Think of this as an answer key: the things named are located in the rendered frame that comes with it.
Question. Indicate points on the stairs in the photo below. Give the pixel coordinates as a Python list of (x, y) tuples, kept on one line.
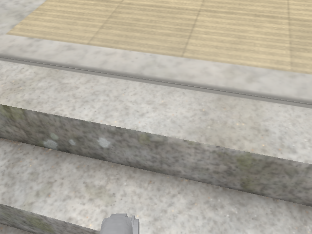
[(61, 175)]

